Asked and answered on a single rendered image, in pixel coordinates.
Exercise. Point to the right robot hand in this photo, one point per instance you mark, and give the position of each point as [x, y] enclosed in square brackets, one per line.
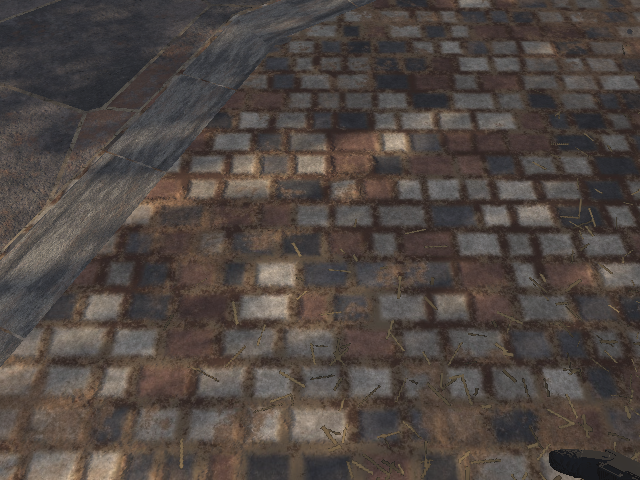
[594, 465]

